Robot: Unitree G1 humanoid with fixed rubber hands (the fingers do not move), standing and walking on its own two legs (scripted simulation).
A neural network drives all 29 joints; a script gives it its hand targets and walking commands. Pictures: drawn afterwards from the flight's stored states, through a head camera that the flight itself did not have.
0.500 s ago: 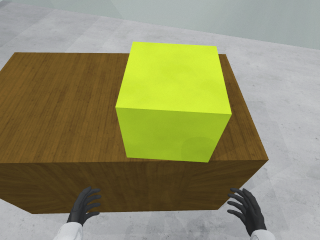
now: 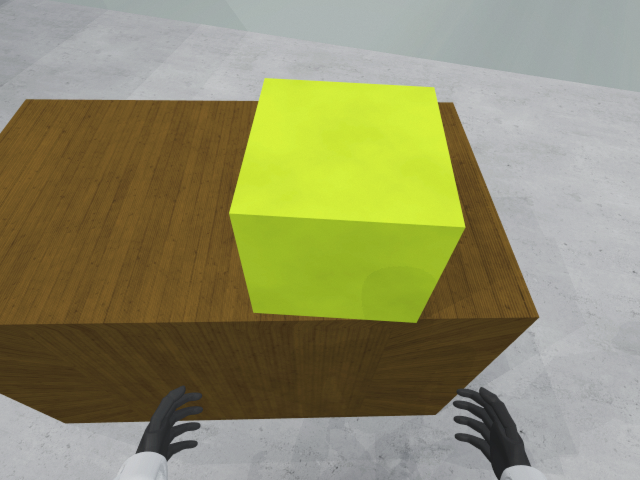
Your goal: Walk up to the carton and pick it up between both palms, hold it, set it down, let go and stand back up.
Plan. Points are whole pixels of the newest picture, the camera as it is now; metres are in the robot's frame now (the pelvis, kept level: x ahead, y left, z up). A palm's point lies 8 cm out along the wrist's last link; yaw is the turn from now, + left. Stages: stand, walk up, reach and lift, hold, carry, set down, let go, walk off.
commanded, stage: set down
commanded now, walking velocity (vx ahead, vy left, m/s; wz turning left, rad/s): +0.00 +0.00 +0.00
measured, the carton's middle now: (341, 202) +0.50 -0.01 +0.01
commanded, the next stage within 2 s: let go in 0.22 s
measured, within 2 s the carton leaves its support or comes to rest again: neither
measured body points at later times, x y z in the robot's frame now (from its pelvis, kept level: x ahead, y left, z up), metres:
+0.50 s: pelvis +0.00 +0.00 +0.00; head +0.03 +0.02 +0.45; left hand +0.17 +0.23 -0.10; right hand +0.17 -0.21 -0.09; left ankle +0.02 +0.09 -0.74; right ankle +0.02 -0.15 -0.74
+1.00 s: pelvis +0.01 -0.01 +0.00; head +0.00 +0.00 +0.45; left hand +0.13 +0.24 -0.11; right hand +0.15 -0.26 -0.10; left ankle +0.02 +0.09 -0.74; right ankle +0.02 -0.15 -0.74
